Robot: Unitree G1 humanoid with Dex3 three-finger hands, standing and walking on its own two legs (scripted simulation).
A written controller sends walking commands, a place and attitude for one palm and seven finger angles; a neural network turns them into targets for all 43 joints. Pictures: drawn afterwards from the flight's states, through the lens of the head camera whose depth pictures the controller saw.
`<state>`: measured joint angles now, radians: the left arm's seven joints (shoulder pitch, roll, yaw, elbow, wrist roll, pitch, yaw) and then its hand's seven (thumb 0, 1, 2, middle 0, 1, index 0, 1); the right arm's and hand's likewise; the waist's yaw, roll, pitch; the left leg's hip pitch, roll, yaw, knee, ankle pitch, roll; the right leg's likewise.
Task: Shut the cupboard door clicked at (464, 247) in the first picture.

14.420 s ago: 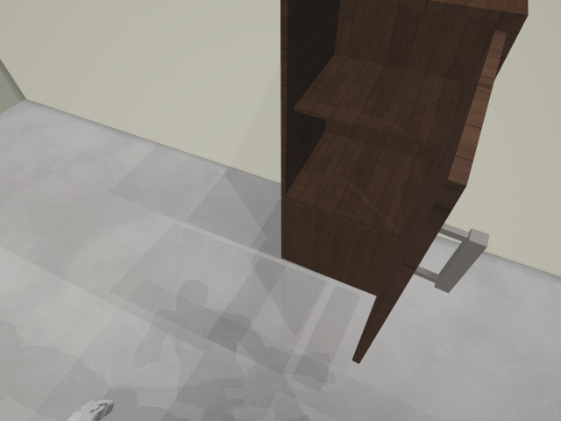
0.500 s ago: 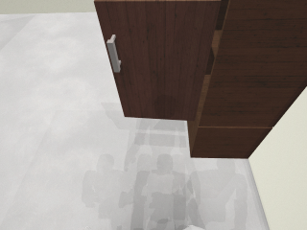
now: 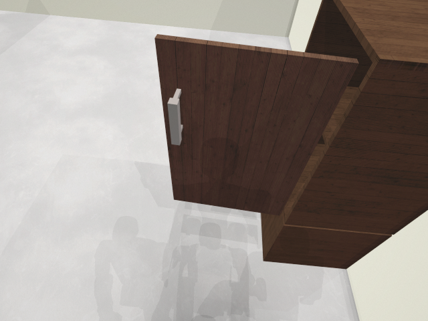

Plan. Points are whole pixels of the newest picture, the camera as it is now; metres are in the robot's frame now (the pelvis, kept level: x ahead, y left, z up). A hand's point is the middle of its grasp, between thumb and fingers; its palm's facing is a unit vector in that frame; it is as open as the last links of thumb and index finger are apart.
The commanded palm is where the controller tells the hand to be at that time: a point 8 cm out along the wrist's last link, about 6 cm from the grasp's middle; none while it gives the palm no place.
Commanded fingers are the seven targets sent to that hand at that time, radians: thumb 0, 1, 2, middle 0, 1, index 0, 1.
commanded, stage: come to a stop and stand still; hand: left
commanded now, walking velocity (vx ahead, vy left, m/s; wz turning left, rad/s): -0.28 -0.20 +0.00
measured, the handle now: (177, 117) +0.52 +0.15 +0.07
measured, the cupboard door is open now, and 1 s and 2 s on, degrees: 86 86 86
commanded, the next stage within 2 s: look again from close up in 1.24 s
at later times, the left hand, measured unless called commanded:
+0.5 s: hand out of the picture +0.07 +0.13 -0.15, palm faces +0.03 -0.96 -0.27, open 7.3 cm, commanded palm none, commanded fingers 0.00 0.90 0.90 -0.20 -0.30 -0.20 -0.30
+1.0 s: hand out of the picture -0.05 +0.17 -0.17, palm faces +0.07 -0.98 -0.20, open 7.4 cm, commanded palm none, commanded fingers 0.00 0.90 0.90 -0.20 -0.30 -0.20 -0.30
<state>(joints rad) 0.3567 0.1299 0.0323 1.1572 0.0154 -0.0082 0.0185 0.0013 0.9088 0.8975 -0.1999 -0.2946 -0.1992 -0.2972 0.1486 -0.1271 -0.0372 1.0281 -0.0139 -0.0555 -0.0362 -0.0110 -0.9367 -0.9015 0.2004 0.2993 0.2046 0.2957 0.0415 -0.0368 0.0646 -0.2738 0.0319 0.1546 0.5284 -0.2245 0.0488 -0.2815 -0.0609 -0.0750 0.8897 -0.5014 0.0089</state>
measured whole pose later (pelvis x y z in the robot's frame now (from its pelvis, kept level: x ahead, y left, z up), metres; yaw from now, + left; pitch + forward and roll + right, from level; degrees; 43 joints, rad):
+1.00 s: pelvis -0.04 -0.01 +0.00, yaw +0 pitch -1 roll +2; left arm 0.29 0.18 0.02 1.09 0.02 0.03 0.02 0.00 0.91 0.90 -0.20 -0.29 -0.20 -0.30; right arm 0.24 -0.14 -0.02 1.07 -0.01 0.01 -0.04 0.01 -0.93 -0.90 0.20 0.30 0.21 0.30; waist 0.03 -0.05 0.03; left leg -0.17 -0.04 0.05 0.44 -0.26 0.02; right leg -0.22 -0.05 -0.03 0.53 -0.28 0.02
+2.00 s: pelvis -0.03 +0.01 +0.01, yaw +0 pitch -1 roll +0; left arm 0.28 0.17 -0.01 1.09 0.02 -0.01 0.03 0.00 0.91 0.90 -0.20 -0.29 -0.20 -0.30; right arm 0.25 -0.17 0.01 1.10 -0.01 -0.03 -0.03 0.01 -0.91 -0.90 0.20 0.30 0.20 0.30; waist 0.01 -0.01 0.02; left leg -0.16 -0.03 0.06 0.46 -0.28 0.04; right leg -0.18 -0.04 -0.03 0.48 -0.28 0.02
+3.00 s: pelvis +0.08 -0.04 +0.00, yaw +1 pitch +0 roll +2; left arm 0.14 0.16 0.03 0.94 0.04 0.01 0.03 0.00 0.91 0.90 -0.20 -0.29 -0.20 -0.30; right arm 0.19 -0.18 -0.06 1.01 -0.01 0.04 -0.02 0.01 -0.91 -0.90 0.20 0.30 0.20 0.30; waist 0.00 -0.02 0.10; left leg -0.38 0.00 0.04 0.95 -0.51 -0.04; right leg -0.37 -0.07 -0.07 0.58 -0.20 -0.02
